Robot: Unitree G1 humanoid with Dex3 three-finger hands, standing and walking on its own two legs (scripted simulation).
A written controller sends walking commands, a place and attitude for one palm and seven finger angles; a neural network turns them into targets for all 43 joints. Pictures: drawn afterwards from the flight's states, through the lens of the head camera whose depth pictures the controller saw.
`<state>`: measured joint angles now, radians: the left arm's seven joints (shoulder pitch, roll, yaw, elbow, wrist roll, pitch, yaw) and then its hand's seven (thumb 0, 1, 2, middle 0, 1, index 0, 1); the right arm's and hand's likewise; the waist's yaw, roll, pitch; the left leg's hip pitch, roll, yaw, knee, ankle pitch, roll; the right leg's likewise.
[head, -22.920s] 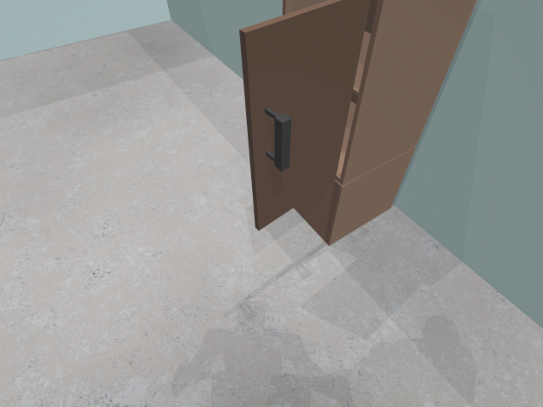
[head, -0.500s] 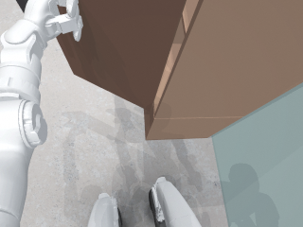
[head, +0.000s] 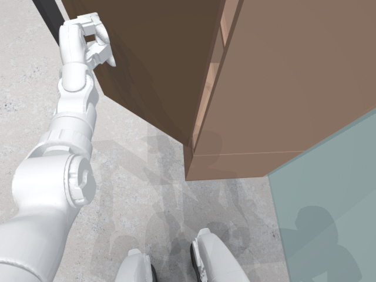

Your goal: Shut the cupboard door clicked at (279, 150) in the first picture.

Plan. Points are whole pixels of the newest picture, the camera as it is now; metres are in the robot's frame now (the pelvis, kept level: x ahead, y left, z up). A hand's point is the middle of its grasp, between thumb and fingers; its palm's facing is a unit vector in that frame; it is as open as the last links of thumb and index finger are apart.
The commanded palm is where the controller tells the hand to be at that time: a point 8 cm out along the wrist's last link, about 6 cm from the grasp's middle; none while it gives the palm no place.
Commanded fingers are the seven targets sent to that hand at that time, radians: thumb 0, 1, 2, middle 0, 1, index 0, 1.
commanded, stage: pull the fist back off the door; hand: left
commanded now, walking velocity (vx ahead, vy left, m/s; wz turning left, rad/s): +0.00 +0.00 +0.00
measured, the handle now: (62, 13) +0.66 +0.14 +0.09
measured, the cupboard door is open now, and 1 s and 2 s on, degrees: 53 53 53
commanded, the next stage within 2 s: draw the hand back to the body in 0.50 s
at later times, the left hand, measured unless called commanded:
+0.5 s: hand (104, 89) +0.47 +0.07 +0.09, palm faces +0.00 -1.00 -0.02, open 3.1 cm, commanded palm +0.45 +0.12 +0.10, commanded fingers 0.00 0.90 0.90 -1.30 -1.50 -1.30 -1.50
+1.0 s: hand (49, 127) +0.38 +0.13 +0.15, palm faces +0.01 -1.00 -0.03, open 3.1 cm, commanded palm +0.34 +0.18 +0.15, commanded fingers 0.00 0.90 0.90 -1.30 -1.50 -1.30 -1.50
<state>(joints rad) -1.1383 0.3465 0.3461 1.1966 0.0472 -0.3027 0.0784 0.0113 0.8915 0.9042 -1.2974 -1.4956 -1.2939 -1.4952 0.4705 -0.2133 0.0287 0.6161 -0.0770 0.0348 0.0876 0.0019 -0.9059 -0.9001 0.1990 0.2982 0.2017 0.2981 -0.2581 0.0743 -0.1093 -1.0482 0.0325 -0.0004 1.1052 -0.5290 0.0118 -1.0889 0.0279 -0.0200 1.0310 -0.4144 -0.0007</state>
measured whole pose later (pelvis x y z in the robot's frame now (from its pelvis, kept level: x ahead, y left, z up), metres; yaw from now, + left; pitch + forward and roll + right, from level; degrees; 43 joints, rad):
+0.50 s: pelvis +0.00 +0.00 +0.02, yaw +2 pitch +18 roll -1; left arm -0.76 0.14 0.15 0.98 -0.04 -0.44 0.08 0.02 0.90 0.90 -1.30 -1.50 -1.30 -1.50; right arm 0.31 -0.25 -0.03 0.62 -0.03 0.04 0.04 0.00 -0.91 -0.90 0.19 0.30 0.20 0.30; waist -0.13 0.03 -0.12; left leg -0.82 0.01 0.00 1.01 -0.50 0.01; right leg -0.87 0.01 -0.02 0.97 -0.42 0.00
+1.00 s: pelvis +0.00 +0.00 +0.05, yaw +1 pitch +9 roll -1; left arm -0.31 0.19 0.11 0.47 -0.16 -0.29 -0.06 0.02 0.90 0.90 -1.30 -1.50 -1.30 -1.50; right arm 0.36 -0.25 -0.01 0.60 0.04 0.03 -0.01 0.01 -0.91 -0.90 0.20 0.30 0.20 0.30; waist -0.06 0.04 -0.09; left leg -0.54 0.01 0.01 0.81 -0.43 0.01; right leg -0.59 0.01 -0.01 0.77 -0.34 0.00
